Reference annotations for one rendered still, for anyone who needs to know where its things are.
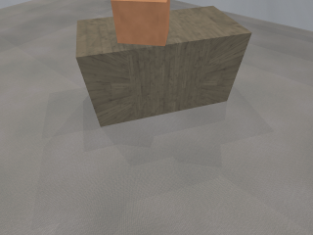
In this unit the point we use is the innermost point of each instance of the pedestal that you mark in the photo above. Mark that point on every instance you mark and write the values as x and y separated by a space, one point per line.
197 66

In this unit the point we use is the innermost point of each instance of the carton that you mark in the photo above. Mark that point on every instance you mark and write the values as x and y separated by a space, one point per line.
141 22

